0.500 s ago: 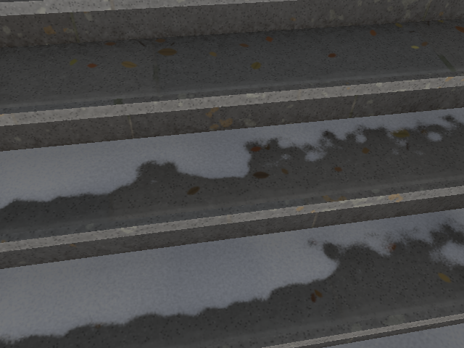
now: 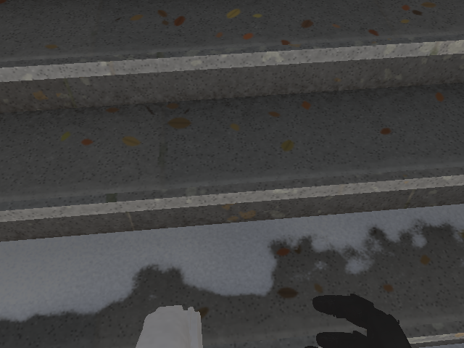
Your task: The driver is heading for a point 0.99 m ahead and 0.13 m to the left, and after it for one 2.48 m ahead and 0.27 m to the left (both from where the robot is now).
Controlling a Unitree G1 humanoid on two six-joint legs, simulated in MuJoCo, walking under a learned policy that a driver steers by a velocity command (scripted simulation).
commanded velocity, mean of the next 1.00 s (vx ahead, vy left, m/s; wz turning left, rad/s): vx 0.97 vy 0.00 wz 0.08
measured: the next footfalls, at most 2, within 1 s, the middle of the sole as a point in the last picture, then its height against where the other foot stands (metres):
left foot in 0.10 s outside the picture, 0.16 m higher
right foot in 0.46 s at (282, 274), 0.16 m higher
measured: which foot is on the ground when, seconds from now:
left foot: up 0.00-0.08, down 0.10-0.48, up 0.50-0.80, down 0.82-1.00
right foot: down 0.00-0.10, up 0.12-0.44, down 0.46-0.84, up 0.86-1.00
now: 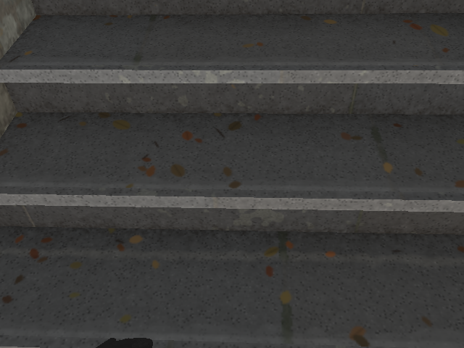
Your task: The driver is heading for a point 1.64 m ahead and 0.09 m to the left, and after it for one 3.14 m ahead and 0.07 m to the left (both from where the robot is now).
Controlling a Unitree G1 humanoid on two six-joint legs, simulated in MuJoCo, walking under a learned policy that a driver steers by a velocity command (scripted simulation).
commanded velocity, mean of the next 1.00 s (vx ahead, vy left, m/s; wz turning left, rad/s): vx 0.16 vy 0.00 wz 0.35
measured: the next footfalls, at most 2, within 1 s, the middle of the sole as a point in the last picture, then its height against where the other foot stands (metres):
right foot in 0.14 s outside the picture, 0.16 m higher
left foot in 0.76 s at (127, 327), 0.16 m higher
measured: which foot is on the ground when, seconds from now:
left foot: down 0.00-0.16, up 0.18-0.74, down 0.76-1.00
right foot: up 0.00-0.12, down 0.14-0.82, up 0.84-1.00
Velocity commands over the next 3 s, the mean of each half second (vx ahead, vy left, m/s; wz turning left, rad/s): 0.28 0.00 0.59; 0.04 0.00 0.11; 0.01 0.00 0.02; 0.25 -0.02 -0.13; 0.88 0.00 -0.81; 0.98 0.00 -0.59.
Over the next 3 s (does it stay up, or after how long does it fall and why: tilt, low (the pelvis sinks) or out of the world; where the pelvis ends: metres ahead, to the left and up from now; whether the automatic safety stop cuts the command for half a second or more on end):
stays up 1.33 0.10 0.66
